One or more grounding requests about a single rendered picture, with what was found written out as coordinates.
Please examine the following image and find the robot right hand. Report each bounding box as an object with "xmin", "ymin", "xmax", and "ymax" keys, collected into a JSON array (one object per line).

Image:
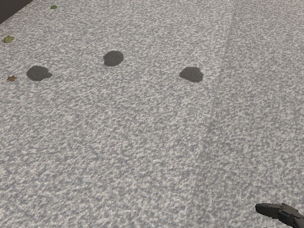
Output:
[{"xmin": 255, "ymin": 202, "xmax": 304, "ymax": 228}]

